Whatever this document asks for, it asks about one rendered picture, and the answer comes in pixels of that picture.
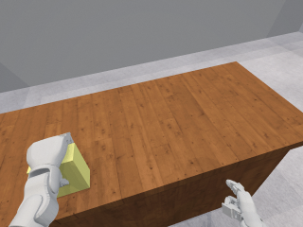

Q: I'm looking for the robot left forearm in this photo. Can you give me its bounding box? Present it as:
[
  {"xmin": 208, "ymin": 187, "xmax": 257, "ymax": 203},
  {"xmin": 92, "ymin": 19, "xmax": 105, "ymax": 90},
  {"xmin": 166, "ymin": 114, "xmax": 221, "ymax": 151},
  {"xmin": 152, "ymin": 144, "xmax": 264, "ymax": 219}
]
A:
[{"xmin": 9, "ymin": 165, "xmax": 61, "ymax": 227}]

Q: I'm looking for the robot left hand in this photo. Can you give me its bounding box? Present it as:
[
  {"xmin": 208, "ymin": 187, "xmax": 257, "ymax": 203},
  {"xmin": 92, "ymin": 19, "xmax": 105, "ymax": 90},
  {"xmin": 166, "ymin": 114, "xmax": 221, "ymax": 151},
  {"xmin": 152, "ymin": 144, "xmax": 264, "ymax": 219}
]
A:
[{"xmin": 27, "ymin": 132, "xmax": 74, "ymax": 187}]

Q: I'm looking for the robot right hand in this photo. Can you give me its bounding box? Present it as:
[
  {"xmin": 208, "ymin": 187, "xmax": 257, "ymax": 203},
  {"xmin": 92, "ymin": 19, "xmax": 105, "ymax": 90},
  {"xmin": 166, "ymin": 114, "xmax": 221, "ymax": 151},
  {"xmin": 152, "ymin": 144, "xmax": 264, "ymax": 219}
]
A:
[{"xmin": 222, "ymin": 180, "xmax": 258, "ymax": 221}]

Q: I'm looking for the sponge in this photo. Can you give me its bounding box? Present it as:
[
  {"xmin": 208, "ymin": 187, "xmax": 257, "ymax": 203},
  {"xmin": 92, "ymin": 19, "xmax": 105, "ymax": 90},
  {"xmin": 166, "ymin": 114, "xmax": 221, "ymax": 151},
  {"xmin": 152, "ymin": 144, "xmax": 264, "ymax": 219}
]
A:
[{"xmin": 27, "ymin": 143, "xmax": 90, "ymax": 198}]

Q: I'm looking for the table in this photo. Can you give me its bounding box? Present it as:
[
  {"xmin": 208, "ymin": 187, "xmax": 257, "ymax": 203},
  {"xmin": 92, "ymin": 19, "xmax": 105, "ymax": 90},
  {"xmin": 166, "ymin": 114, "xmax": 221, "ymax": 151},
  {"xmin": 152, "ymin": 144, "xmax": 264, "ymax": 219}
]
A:
[{"xmin": 0, "ymin": 61, "xmax": 303, "ymax": 227}]

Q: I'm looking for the robot right forearm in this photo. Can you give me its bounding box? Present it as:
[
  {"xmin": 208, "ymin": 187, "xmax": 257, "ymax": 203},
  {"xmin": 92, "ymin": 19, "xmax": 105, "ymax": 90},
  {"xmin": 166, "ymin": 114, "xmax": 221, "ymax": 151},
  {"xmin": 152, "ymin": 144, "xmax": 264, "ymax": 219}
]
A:
[{"xmin": 240, "ymin": 211, "xmax": 268, "ymax": 227}]

